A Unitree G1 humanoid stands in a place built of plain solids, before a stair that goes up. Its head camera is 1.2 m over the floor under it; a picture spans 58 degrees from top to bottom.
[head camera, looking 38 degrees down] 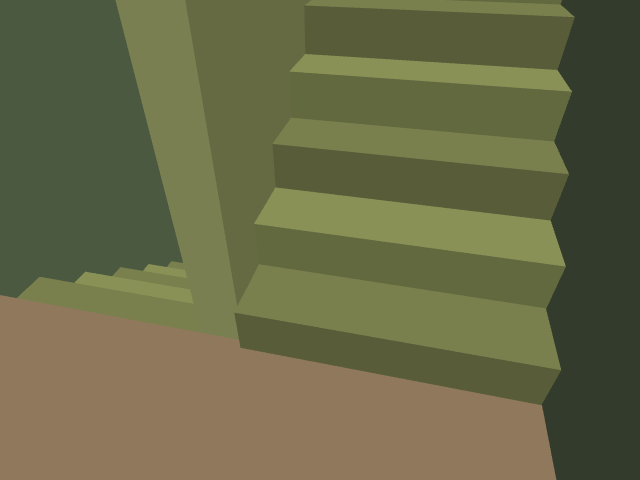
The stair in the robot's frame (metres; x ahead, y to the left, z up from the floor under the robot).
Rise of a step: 0.18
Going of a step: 0.24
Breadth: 0.97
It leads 13 degrees to the right of straight ahead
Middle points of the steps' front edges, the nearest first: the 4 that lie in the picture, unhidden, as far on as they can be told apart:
0.83 -0.20 0.18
1.06 -0.25 0.35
1.30 -0.31 0.53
1.53 -0.36 0.71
